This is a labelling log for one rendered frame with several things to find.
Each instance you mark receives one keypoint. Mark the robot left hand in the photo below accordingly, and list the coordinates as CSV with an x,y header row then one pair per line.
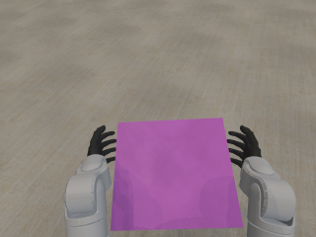
x,y
96,144

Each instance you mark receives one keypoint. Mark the carton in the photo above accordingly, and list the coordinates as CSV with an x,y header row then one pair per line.
x,y
174,174

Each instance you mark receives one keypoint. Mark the robot right hand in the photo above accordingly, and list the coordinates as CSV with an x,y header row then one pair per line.
x,y
250,146

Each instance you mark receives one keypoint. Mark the robot left forearm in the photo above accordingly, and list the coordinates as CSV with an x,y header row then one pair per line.
x,y
85,204

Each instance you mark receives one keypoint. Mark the robot right forearm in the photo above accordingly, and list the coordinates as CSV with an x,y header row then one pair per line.
x,y
271,201

